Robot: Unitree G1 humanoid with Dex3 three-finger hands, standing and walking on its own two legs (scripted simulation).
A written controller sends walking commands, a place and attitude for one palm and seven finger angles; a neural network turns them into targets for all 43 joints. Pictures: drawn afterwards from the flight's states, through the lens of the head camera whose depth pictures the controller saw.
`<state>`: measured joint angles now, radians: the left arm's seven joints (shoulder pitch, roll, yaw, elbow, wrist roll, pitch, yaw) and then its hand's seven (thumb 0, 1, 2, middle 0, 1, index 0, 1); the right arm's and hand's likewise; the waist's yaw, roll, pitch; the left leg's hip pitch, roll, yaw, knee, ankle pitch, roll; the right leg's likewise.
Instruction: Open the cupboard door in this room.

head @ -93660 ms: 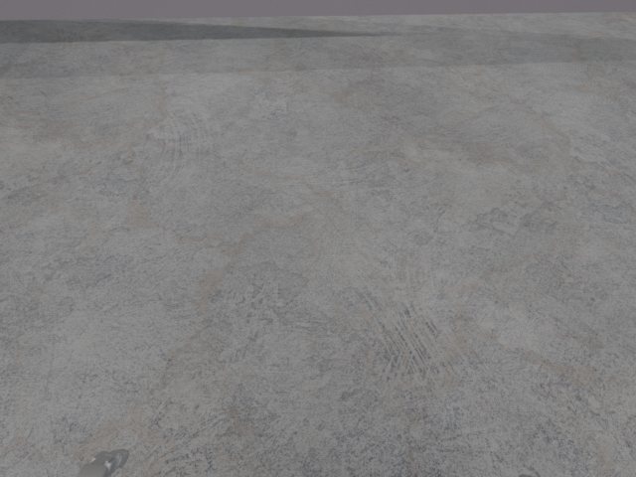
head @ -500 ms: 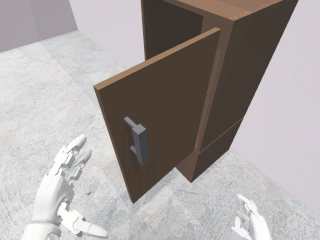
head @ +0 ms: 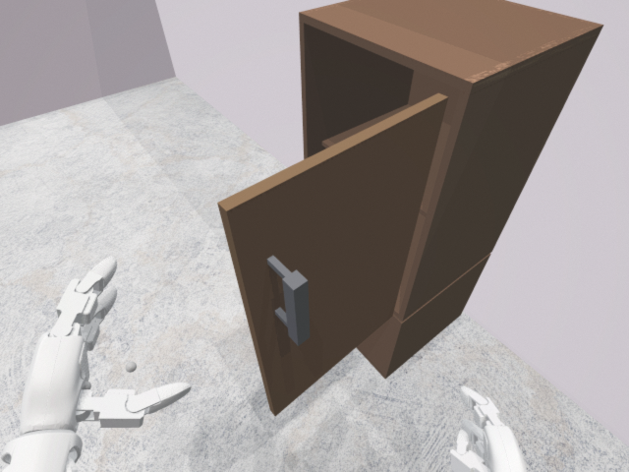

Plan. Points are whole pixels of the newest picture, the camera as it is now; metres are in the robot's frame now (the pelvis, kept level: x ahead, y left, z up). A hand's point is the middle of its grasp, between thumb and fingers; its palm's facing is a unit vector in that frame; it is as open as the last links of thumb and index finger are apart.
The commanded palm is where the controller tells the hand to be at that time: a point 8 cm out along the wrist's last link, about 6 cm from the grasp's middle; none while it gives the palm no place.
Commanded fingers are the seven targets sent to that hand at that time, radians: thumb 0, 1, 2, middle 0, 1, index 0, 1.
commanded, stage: draw the hand back to the body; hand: left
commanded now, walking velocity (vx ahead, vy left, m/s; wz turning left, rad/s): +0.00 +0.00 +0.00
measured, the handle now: (287, 300) +0.32 +0.08 +0.05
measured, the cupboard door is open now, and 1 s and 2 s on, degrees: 93 93 93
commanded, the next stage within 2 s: step back with the hand held close in 0.78 s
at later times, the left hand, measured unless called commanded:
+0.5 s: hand (73, 311) +0.21 +0.25 +0.18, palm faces +0.48 -0.78 -0.41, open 8.1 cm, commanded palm +0.16 +0.29 +0.18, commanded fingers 0.00 0.90 0.90 -0.20 -0.30 -0.20 -0.30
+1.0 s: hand (72, 317) +0.20 +0.25 +0.18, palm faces +0.45 -0.78 -0.43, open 7.4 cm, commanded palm +0.14 +0.28 +0.19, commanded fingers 0.00 0.90 0.90 -0.20 -0.30 -0.20 -0.30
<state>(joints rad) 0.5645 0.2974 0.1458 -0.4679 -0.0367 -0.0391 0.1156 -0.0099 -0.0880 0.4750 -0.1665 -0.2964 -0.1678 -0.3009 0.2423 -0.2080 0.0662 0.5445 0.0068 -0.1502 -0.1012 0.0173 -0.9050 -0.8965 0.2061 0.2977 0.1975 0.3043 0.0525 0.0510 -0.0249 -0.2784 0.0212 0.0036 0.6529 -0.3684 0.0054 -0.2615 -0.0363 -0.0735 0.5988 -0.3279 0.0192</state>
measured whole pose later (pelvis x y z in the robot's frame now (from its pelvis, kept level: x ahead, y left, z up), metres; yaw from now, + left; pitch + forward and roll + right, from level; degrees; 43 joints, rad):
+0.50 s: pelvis +0.01 -0.01 +0.02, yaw -1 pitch -4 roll -1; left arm 0.45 0.34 0.35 -0.40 -0.05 -0.08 0.13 0.01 0.75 0.84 -0.20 -0.30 -0.20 -0.30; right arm 0.18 -0.23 0.02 0.64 -0.01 -0.12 -0.08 0.02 -0.91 -0.90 0.21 0.30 0.20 0.30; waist 0.07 0.06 0.02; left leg -0.08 0.03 0.02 0.43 -0.28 -0.01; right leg -0.08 -0.02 -0.06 0.39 -0.25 0.01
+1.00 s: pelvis +0.00 -0.02 +0.02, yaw -1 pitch -3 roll -1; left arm 0.44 0.35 0.38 -0.38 -0.04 -0.12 0.11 0.01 0.89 0.90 -0.21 -0.30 -0.21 -0.30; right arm 0.17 -0.22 0.02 0.63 0.00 -0.08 -0.08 0.02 -0.91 -0.90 0.21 0.30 0.20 0.30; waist 0.05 0.07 0.03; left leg -0.12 0.05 0.01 0.43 -0.25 -0.02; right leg -0.10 0.00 -0.07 0.35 -0.20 0.00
